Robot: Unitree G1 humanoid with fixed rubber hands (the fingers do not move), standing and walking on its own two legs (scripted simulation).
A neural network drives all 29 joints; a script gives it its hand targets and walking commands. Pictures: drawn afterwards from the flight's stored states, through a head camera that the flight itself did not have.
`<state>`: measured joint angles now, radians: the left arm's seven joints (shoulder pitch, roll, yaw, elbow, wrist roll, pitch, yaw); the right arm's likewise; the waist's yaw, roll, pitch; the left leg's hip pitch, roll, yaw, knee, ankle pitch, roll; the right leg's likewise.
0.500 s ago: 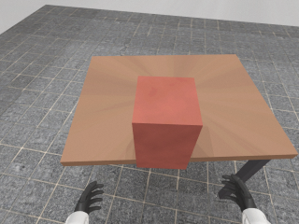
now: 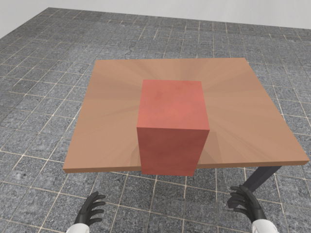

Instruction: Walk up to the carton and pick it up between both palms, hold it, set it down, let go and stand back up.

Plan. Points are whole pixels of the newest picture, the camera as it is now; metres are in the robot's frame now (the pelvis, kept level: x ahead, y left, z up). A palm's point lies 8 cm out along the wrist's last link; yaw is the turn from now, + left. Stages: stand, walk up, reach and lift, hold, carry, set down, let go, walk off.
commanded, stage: stand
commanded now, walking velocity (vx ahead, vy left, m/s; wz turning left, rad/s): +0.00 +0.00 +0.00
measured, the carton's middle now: (169, 130) +0.40 -0.04 +0.02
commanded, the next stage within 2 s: none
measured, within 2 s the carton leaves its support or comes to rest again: neither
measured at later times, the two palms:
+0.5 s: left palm out of the picture +0.14 +0.26 -0.09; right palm out of the picture +0.13 -0.26 -0.09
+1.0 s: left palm out of the picture +0.13 +0.26 -0.10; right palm out of the picture +0.12 -0.26 -0.09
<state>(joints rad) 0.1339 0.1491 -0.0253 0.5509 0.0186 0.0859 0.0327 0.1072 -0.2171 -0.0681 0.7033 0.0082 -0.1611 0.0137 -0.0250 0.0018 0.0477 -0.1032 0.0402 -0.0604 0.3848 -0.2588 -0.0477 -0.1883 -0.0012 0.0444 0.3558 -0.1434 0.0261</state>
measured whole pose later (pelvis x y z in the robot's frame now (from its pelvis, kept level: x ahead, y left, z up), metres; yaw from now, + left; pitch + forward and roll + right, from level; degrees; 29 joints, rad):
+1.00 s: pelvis -0.01 +0.00 -0.01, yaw +0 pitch -4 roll +0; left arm 0.18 0.30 0.01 0.75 0.02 -0.02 0.00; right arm 0.20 -0.24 -0.07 0.70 -0.01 -0.03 0.00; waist -0.02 0.00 0.05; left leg -0.10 0.04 -0.06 0.47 -0.30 -0.05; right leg -0.19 0.00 0.04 0.46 -0.20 0.03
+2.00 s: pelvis -0.02 -0.01 -0.01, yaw +0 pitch -5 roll +0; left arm 0.18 0.31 0.01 0.85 0.02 -0.02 0.00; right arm 0.20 -0.26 -0.07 0.70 -0.01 -0.03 0.00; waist -0.02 0.00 0.05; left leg -0.10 0.04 -0.06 0.47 -0.29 -0.05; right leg -0.19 0.00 0.04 0.46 -0.18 0.02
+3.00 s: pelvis -0.02 +0.00 -0.01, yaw +0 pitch -4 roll +0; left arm 0.18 0.32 0.01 0.90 0.02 -0.02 -0.01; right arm 0.20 -0.27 -0.07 0.70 -0.01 -0.02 0.00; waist -0.02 0.01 0.05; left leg -0.11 0.04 -0.06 0.47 -0.28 -0.05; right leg -0.19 0.00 0.04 0.44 -0.17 0.02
